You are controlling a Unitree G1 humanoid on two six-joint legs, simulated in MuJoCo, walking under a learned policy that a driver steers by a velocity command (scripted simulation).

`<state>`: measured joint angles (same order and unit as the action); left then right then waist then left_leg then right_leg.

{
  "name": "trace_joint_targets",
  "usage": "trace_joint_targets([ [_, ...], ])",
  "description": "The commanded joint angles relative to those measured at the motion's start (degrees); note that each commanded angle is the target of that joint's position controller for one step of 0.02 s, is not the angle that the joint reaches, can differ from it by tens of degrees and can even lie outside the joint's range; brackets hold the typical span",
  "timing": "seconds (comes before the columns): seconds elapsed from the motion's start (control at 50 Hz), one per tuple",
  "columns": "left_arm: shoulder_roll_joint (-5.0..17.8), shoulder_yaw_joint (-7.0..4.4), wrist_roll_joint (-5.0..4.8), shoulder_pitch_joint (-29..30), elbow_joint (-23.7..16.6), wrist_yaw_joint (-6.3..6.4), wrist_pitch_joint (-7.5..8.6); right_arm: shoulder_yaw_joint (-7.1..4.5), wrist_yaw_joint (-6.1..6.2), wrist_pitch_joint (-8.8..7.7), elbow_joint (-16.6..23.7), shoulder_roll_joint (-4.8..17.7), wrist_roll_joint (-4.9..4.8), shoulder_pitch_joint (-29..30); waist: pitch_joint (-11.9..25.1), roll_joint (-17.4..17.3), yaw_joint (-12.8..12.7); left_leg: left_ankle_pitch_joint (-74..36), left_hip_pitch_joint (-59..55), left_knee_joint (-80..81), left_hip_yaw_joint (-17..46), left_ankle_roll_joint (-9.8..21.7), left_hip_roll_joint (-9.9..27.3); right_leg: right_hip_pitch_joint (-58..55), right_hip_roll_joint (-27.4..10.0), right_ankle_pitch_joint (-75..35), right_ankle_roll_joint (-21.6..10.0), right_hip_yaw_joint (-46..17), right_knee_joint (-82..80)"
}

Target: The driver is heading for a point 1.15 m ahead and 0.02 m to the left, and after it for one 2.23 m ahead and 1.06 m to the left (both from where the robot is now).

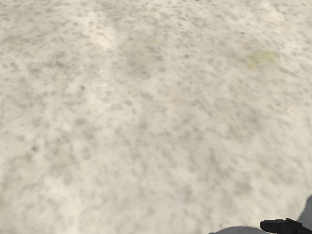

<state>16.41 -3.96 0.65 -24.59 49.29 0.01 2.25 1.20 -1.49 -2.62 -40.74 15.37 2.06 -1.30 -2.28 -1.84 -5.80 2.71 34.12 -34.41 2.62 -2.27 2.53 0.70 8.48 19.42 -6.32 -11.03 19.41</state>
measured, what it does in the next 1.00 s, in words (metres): walks ahead: left foot, then right foot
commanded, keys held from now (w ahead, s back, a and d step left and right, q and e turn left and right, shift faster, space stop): w+e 0.20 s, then w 0.34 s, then w+q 0.46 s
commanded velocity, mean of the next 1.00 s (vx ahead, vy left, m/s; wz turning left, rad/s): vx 0.50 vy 0.00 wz -0.09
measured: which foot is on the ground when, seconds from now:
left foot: up 0.00-0.04, down 0.06-0.56, up 0.58-1.00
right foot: down 0.00-0.06, up 0.08-0.54, down 0.56-1.00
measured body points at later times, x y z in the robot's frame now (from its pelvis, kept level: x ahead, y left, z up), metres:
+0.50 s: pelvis +0.26 +0.00 +0.00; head +0.29 -0.01 +0.45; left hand +0.53 +0.16 -0.09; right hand +0.16 -0.25 -0.13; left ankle +0.17 +0.13 -0.74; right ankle +0.36 -0.14 -0.71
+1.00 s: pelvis +0.51 -0.07 +0.00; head +0.54 -0.08 +0.45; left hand +0.50 +0.19 -0.14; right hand +0.66 -0.32 -0.12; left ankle +0.68 +0.03 -0.70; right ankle +0.37 -0.13 -0.74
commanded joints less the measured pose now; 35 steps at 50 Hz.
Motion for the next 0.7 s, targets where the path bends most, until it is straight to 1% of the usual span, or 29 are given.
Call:
trace_joint_targets([
  [0.02,10.84,-2.57,0.46,2.09,-3.80,0.65,0.61,-2.28,0.70,-1.72,3.38,7.69,-0.42,-2.09,3.10,6.85,4.88,5.37,-13.73,5.33,-1.04,2.15,-3.99,3.63,-14.00,-39.21,-2.70,-10.94,5.32],
  [0.04,10.92,-2.46,0.12,3.20,-3.91,0.19,0.99,-3.04,1.35,-2.35,1.42,9.28,-0.35,-9.36,6.74,4.86,8.64,4.94,-23.59,8.99,-1.01,3.59,-4.01,5.42,-11.41,-41.09,-1.44,-9.21,13.89],
  [0.06,8.29,-1.68,-0.67,3.03,-4.80,-0.46,1.62,-4.10,2.36,-2.99,0.52,12.64,0.63,-17.66,13.64,0.27,12.01,12.14,-36.55,10.77,6.91,6.23,4.62,11.11,-8.10,-32.06,-0.02,-5.87,27.11],
  [0.08,2.15,-0.24,-2.16,-0.22,-6.75,-0.42,1.94,-5.28,3.18,-2.56,0.88,16.79,1.96,-22.03,19.67,-9.88,11.31,19.77,-50.80,13.93,28.30,10.45,20.47,27.01,-1.01,1.70,1.78,1.92,42.92],
  [0.1,5.31,-0.40,-0.77,-3.48,-7.35,-0.24,1.29,-5.94,2.93,-1.47,0.38,17.18,0.87,-19.50,21.26,-14.63,7.93,23.71,-49.55,17.66,44.41,15.01,24.25,35.19,-1.88,12.00,1.57,4.56,51.13],
  [0.12,7.79,-0.83,0.32,-0.59,-5.59,-0.04,0.35,-4.83,2.59,-1.10,1.56,10.65,0.49,-15.58,12.79,-4.05,7.58,26.75,-42.37,17.79,35.94,14.18,21.37,37.30,-6.09,6.53,1.58,4.33,53.91],
  [0.14,7.21,-0.72,0.61,3.21,-5.92,-0.68,0.16,-3.89,2.29,-1.18,1.58,6.81,0.13,-13.24,7.07,0.20,7.69,21.27,-35.53,18.95,26.27,12.87,17.76,36.47,-7.65,2.22,2.06,5.12,51.82],
  [0.16,6.22,-0.68,0.66,4.39,-6.20,-1.22,-0.16,-3.54,2.22,-1.30,1.24,5.60,0.34,-12.28,4.55,-0.94,6.69,15.01,-31.48,20.49,19.49,11.23,15.01,35.23,-9.21,0.47,2.55,5.68,49.56],
  [0.18,5.85,-0.68,1.36,5.18,-6.65,-1.84,-0.79,-3.48,2.35,-1.70,0.29,5.44,0.14,-13.13,3.03,-3.48,6.26,9.32,-29.01,21.31,14.64,10.66,13.28,34.48,-10.29,-0.10,3.07,6.03,48.19],
  [0.2,5.21,-0.51,1.55,4.93,-6.51,-2.29,-1.46,-3.59,2.18,-2.16,-0.45,5.56,-0.15,-13.84,2.55,-4.08,5.82,4.70,-27.74,21.95,11.05,10.36,12.14,33.71,-10.54,-0.81,3.42,6.58,48.07],
  [0.24,3.95,-0.14,1.58,6.30,-7.55,-2.81,-1.92,-3.81,1.52,-3.34,-1.81,5.73,-0.70,-16.04,3.03,-3.90,5.49,-2.78,-27.37,22.77,7.96,11.48,12.12,34.13,-10.30,-2.25,3.68,6.35,46.89],
  [0.28,3.18,0.26,1.68,9.19,-8.68,-3.17,-1.97,-4.10,1.11,-3.88,-2.84,6.15,-0.83,-16.99,2.20,-3.64,5.44,-4.46,-27.56,24.59,5.17,12.54,12.27,36.65,-10.30,-5.11,4.19,5.82,44.21],
  [0.32,2.67,0.71,1.72,12.87,-9.87,-3.31,-1.78,-4.18,0.87,-3.88,-3.96,6.08,-0.74,-17.90,0.70,-3.44,5.84,-5.07,-27.61,26.02,1.87,12.63,11.36,38.20,-10.27,-8.72,4.77,6.12,38.40],
  [0.38,1.28,1.88,1.63,19.32,-11.71,-3.77,-1.26,-4.30,0.57,-3.64,-5.31,6.40,-1.01,-18.76,-0.46,-3.60,6.96,-6.87,-26.36,26.42,-3.51,11.46,9.10,34.10,-10.23,-14.52,5.02,9.90,26.04],
  [0.42,1.02,2.41,1.55,22.93,-12.75,-4.00,-0.96,-4.58,0.65,-3.34,-6.61,7.41,-1.13,-20.94,-0.69,-3.80,8.03,-8.01,-26.99,26.07,-4.49,11.03,9.60,30.74,-10.09,-14.43,4.43,12.79,20.29],
  [0.46,1.57,2.53,1.54,24.69,-13.43,-3.72,-0.70,-4.84,0.79,-2.83,-8.25,8.28,-1.11,-23.42,-1.09,-4.01,8.47,-10.40,-30.05,24.64,-3.94,10.81,11.16,29.18,-9.97,-12.49,3.11,14.16,16.72],
  [0.48,1.94,2.49,1.65,24.76,-13.52,-3.45,-0.52,-4.97,0.88,-2.47,-8.94,8.76,-1.08,-24.08,-1.14,-4.07,8.30,-13.22,-31.78,23.19,-3.76,10.68,11.82,28.20,-9.60,-10.69,2.23,14.79,15.23],
  [0.5,2.33,2.37,1.86,23.61,-13.18,-3.10,-0.27,-5.10,0.98,-2.12,-9.51,9.30,-1.08,-24.29,-0.54,-4.14,7.53,-19.04,-33.20,20.25,-4.17,10.38,12.03,25.73,-8.61,-8.48,1.26,15.53,13.56],
  [0.52,2.75,2.05,2.12,19.68,-11.84,-2.69,0.14,-5.13,1.08,-1.79,-10.04,9.64,-1.22,-24.35,1.55,-3.59,5.47,-27.20,-33.94,14.26,-5.45,9.77,11.34,20.05,-6.92,-7.94,0.19,16.33,10.72],
  [0.54,3.81,1.38,2.68,11.54,-8.81,-2.12,0.78,-4.83,1.16,-1.49,-10.42,8.96,-1.48,-24.73,6.13,-1.45,1.99,-30.07,-31.70,3.98,-7.86,8.65,9.07,9.13,-5.49,-9.44,-1.17,16.62,7.48],
  [0.56,7.39,0.17,3.85,1.75,-6.45,-1.30,1.26,-3.98,1.11,-1.62,-8.97,6.76,-1.75,-24.45,12.84,2.68,-1.97,-15.94,-21.53,-10.45,-8.67,7.38,6.73,-5.82,-14.67,-4.60,-3.63,6.73,6.53],
  [0.58,14.05,-1.35,3.87,-1.70,-6.31,-0.37,1.14,-2.45,0.46,-1.71,-6.04,-0.16,-2.54,-28.18,19.40,17.03,-0.40,24.46,-0.46,-30.87,-10.03,4.86,-3.15,-21.29,-33.26,-2.93,-9.91,-20.98,1.41],
  [0.6,13.11,-1.67,1.16,-1.61,-6.22,0.07,0.63,-4.47,1.35,-1.09,-7.04,6.89,-1.35,-24.94,18.49,10.15,-2.10,27.18,4.12,-37.73,-0.74,5.66,-3.61,-17.09,-33.36,-5.99,-10.80,-25.01,-1.56],
  [0.62,9.69,-0.67,0.86,2.83,-5.88,0.20,0.75,-4.78,1.26,-1.18,-6.24,6.81,-1.72,-21.60,10.05,7.46,0.51,22.44,5.68,-37.71,1.33,6.38,-1.00,-10.47,-30.36,-9.85,-8.99,-14.61,-1.83],
  [0.64,5.93,0.31,0.87,6.16,-5.76,-0.07,1.27,-4.42,1.03,-1.36,-6.54,5.37,-2.02,-20.82,5.64,6.08,2.58,18.55,3.68,-34.01,0.82,6.41,1.00,-3.53,-27.47,-14.23,-6.79,-7.77,-3.99],
  [0.66,3.75,0.90,0.87,8.31,-5.71,-0.15,1.80,-4.58,0.93,-0.82,-7.47,4.84,-1.74,-20.90,3.44,6.18,4.17,16.61,1.15,-31.19,0.56,6.11,1.96,0.66,-24.98,-15.90,-4.44,-2.87,-5.88],
  [0.68,2.28,1.33,0.68,9.32,-5.32,-0.05,2.19,-4.57,0.62,0.06,-8.37,4.26,-0.84,-22.37,2.36,7.47,5.67,15.36,-1.54,-29.80,0.38,5.47,2.36,4.07,-23.19,-17.76,-3.13,0.77,-7.46],
  [0.7,1.90,1.43,0.77,9.04,-4.94,-0.04,2.71,-4.59,0.21,0.79,-9.01,3.40,-0.51,-23.17,2.45,7.52,6.17,14.23,-3.04,-29.92,0.11,5.14,1.92,5.45,-22.83,-19.80,-2.95,2.91,-8.49],
])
